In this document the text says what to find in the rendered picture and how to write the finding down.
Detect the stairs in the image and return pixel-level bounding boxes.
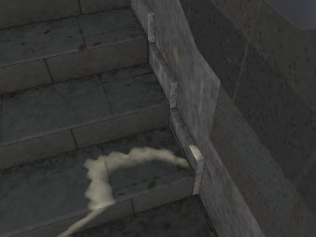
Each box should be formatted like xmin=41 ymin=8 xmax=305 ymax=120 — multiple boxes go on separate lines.
xmin=0 ymin=0 xmax=195 ymax=237

